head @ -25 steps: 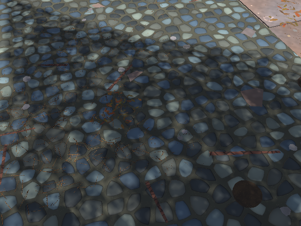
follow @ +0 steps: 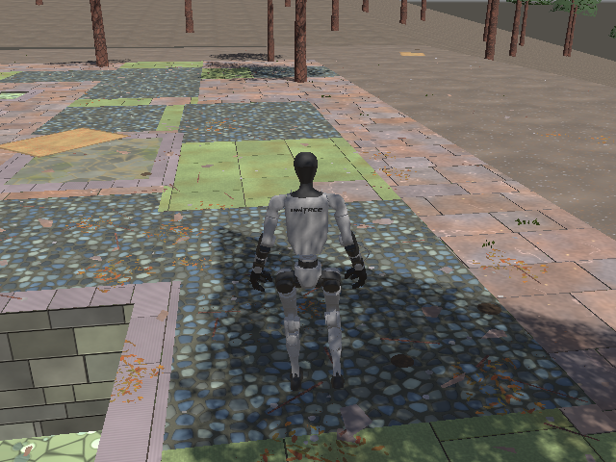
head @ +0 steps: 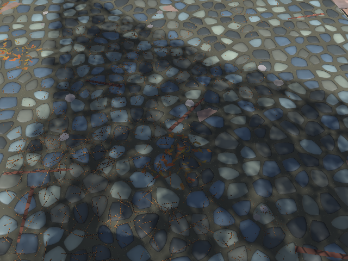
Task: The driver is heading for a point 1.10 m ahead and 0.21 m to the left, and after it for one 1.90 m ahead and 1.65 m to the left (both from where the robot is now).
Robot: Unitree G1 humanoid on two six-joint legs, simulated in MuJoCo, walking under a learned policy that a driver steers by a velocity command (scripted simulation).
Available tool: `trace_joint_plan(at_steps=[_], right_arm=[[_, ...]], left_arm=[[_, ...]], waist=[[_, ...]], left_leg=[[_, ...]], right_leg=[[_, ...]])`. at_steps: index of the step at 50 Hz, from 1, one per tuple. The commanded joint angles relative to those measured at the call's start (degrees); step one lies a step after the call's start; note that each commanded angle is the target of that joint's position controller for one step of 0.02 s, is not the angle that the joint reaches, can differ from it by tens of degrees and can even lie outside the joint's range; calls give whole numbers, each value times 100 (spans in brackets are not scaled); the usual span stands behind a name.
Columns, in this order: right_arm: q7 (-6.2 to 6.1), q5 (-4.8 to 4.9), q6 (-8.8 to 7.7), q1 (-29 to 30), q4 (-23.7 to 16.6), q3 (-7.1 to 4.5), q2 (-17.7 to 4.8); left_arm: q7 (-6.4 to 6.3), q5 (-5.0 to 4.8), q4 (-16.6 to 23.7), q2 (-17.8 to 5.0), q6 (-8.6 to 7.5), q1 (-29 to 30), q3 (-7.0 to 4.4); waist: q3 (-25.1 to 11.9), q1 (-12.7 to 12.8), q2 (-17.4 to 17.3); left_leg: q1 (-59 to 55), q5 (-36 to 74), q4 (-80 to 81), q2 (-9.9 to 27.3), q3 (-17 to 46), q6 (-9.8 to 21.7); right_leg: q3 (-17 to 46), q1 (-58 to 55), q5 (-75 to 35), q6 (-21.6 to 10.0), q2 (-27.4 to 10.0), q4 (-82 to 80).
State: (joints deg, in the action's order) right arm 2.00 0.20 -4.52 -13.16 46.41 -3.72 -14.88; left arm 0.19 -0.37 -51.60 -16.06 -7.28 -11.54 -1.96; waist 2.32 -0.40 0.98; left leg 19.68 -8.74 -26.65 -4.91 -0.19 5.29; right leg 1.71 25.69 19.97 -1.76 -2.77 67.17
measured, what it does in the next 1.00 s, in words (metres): walks ahead, turning left: right foot, then left foot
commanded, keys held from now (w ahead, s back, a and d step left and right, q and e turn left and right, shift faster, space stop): w+q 0.80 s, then w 0.16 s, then w+e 0.04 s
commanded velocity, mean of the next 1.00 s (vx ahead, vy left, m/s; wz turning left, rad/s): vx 0.50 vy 0.00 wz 0.53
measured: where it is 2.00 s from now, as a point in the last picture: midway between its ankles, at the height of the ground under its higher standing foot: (110, 136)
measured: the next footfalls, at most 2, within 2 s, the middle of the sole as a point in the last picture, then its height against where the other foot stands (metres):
right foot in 0.36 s outside the picture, level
left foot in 0.88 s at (114, 233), level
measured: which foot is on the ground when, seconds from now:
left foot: down 0.00-0.36, up 0.38-0.86, down 0.88-1.00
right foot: up 0.00-0.34, down 0.36-0.90, up 0.92-1.00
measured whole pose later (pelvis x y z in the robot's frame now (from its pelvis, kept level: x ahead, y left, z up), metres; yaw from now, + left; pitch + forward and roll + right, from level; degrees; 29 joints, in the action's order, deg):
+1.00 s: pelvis +0.51 +0.12 -0.01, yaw +32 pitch +2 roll +0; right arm 2.0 0.5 -2.7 -10.1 36.3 -3.5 -15.9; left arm 0.8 -1.8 -48.6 -17.5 -5.3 -14.9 -2.8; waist 3.2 1.4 0.6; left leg 22.6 -10.7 -31.7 -2.8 -2.4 4.5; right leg -0.3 21.2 23.8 -0.4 -5.0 68.8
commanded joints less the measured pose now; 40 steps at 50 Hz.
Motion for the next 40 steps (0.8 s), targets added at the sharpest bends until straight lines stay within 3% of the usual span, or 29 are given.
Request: trace_joint_plan(at_steps=[1,4,8,13,15,16,17,18,19,20,21,22,23,24,27,31,35,38,40], right_arm=[[-67,0,-80,-37,-454,-168,-728],[-197,66,-67,-337,-418,-245,-967],[-283,90,6,-639,-361,-262,-988],[-321,130,83,-919,-258,-270,-938],[-359,100,141,-845,-305,-292,-969],[-359,93,169,-760,-357,-278,-922],[-337,71,172,-661,-448,-209,-746],[-313,-25,159,-632,-599,-93,-473],[-286,146,89,-1566,-736,27,-78],[-311,236,83,-1568,-578,-62,-708],[-311,203,114,-911,-643,-158,-1054],[-324,141,143,-578,-719,-171,-1018],[-311,76,147,-362,-803,-183,-932],[-273,101,172,-389,-840,-187,-812],[-230,147,263,-340,-987,-131,-500],[-182,121,264,27,-1201,-99,-442],[-34,114,197,769,-1412,-30,-317],[72,137,203,1219,-1638,-14,-310],[129,133,214,1287,-1759,-55,-408]], left_arm=[[-34,75,431,-605,9,-61,-195],[-72,145,680,-474,102,498,-178],[-22,83,961,-293,55,1300,-118],[63,6,1238,-551,-31,1685,-181],[90,-8,1224,-692,-96,1476,-235],[80,0,1131,-765,-127,1102,-284],[50,60,995,-939,-157,462,-373],[1,123,915,-1262,-148,-488,-458],[9,145,728,-1646,-49,-937,-564],[35,8,819,-1079,-16,-808,-450],[15,-4,922,-693,18,-538,-352],[14,48,955,-624,57,-230,-309],[17,76,917,-524,81,-55,-277],[12,123,887,-466,78,13,-249],[27,63,755,-563,9,-22,-305],[7,59,645,-788,20,-81,-386],[-28,27,551,-921,111,-276,-400],[-34,-42,444,-1067,213,-542,-433],[-45,-95,418,-1183,296,-569,-468]], waist=[[-574,168,-249],[-293,59,-253],[-183,-237,-509],[-158,-316,-630],[-210,-169,-773],[-364,27,-836],[-842,337,-756],[-1698,717,-206],[-2343,276,1820],[-2008,388,1304],[-1229,545,650],[-764,440,224],[-418,339,212],[-315,202,364],[-205,119,442],[-161,154,276],[31,438,208],[195,569,204],[193,472,278]], left_leg=[[-1192,1375,1422,1554,2040,1150],[-856,1575,1563,1352,1652,1103],[-550,942,1460,993,1369,710],[-1220,578,925,1273,2032,574],[-1478,856,561,1384,2303,524],[-1472,1173,254,1277,2326,453],[-1248,1455,-501,958,2145,294],[-444,594,-2069,561,1665,73],[1728,-2451,-3861,-205,1022,-312],[2465,-2494,-4653,310,1166,-354],[2631,-1937,-4807,521,1064,-387],[2424,-1485,-4683,743,861,-427],[2300,-1212,-4418,897,828,-439],[2042,-1048,-4256,1053,807,-422],[2006,-803,-3905,1207,630,-460],[2263,133,-3002,1253,570,-532],[1990,1060,-1751,1119,164,-450],[2003,874,-1235,1019,-73,-333],[1827,381,-1018,863,-258,-162]], right_leg=[[303,1003,-325,120,-394,-539],[165,1172,-1158,406,-249,-1646],[65,611,-2562,436,117,-3311],[303,394,-2399,296,234,-4031],[299,122,-1850,168,247,-4124],[187,-399,-1745,53,292,-4293],[260,-1460,-1784,-157,102,-4330],[1145,-3037,-1526,-507,-847,-4140],[3799,-4915,-596,-1480,-2131,-4566],[4274,-4712,588,-1394,-2197,-4843],[3299,-3953,543,-1095,-1923,-4951],[2531,-3155,-134,-924,-1668,-5076],[2032,-2570,-697,-878,-1452,-5229],[1595,-2197,-1015,-811,-1279,-5386],[858,-1884,-1589,-932,-1201,-5757],[83,-2075,-2402,-953,-1199,-5881],[-636,-2254,-2584,-753,-1067,-5832],[-836,-2710,-2752,-670,-1243,-5702],[-1001,-3010,-3613,-572,-1349,-5374]])
Velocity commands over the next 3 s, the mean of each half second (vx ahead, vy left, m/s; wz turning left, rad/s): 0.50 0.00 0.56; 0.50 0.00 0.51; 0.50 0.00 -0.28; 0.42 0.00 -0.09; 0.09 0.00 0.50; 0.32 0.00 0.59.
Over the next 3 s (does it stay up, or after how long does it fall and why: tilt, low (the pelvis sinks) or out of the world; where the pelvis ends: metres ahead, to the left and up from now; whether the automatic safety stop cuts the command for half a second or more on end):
stays up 1.18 0.45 0.01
